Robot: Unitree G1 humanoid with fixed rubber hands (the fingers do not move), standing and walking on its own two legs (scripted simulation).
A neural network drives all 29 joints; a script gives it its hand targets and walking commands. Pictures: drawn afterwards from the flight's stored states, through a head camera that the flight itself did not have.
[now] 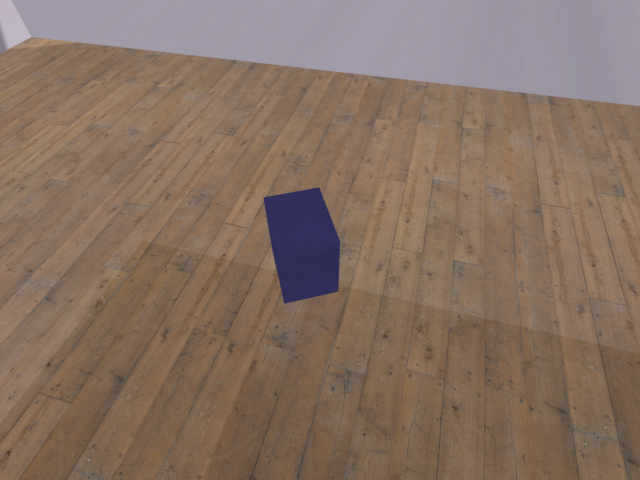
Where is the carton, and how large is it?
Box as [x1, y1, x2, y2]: [263, 188, 339, 303]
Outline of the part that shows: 319,188 263,197 271,244 284,303 337,291 339,240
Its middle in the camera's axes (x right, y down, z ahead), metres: -0.06 +0.03 +1.44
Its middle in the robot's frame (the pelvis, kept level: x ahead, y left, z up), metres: +1.00 +0.11 -0.62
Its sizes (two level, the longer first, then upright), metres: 0.278 0.211 0.293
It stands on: the floor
